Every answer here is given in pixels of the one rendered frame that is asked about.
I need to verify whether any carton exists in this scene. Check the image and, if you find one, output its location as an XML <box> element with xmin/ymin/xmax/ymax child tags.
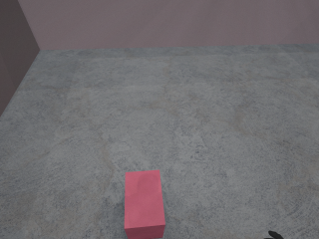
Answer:
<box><xmin>124</xmin><ymin>169</ymin><xmax>165</xmax><ymax>239</ymax></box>

